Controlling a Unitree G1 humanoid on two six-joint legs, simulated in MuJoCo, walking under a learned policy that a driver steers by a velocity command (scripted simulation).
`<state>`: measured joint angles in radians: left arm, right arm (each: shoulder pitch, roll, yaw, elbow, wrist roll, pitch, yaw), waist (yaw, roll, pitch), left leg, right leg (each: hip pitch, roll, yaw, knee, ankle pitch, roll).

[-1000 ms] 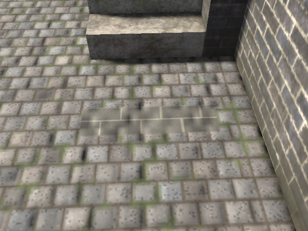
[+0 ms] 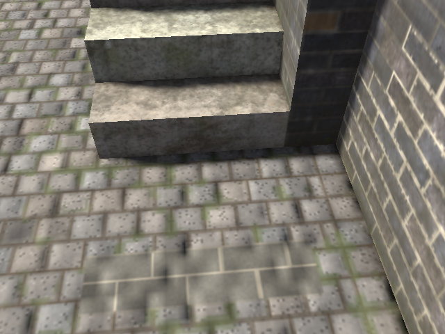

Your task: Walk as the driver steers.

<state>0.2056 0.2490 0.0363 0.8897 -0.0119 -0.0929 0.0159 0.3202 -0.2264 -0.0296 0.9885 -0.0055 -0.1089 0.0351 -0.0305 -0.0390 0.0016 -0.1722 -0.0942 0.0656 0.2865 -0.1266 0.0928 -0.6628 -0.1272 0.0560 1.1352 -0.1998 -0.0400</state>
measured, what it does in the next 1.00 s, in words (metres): walks ahead: right foot, then left foot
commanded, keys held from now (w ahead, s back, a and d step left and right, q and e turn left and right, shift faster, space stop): w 1.00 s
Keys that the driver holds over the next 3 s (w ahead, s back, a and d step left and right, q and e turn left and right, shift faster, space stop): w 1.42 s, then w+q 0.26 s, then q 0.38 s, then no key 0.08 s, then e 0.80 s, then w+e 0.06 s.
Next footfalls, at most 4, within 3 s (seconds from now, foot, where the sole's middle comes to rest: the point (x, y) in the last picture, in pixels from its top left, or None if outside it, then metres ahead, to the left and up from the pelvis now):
0.30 right None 0.33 -0.17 -0.78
0.86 left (191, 286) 0.67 0.11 -0.78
1.40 right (254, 220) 0.92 -0.11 -0.78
1.90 left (180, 189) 1.07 0.16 -0.78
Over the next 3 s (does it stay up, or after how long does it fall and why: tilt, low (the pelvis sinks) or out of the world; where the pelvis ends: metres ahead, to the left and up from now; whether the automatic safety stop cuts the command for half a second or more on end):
stays up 0.97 0.14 0.00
